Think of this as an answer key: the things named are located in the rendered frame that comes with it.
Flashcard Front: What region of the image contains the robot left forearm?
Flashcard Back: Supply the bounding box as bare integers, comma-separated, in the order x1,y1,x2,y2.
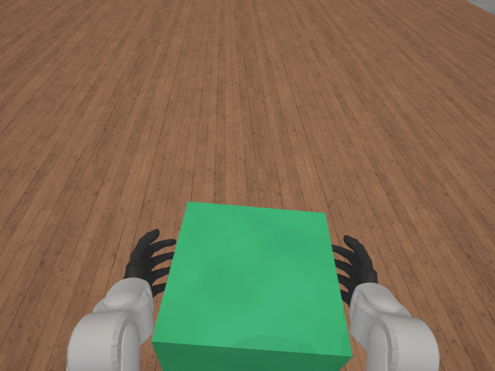
67,277,154,371

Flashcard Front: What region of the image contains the carton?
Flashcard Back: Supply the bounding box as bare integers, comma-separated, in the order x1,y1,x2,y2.
152,202,353,371

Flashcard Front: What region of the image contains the right robot hand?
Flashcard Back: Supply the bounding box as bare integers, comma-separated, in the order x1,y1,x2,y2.
331,235,377,307

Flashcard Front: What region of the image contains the robot right forearm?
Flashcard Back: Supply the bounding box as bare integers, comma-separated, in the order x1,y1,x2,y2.
350,283,440,371

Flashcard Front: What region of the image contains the left robot hand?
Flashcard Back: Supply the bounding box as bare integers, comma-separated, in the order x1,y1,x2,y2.
124,229,176,297

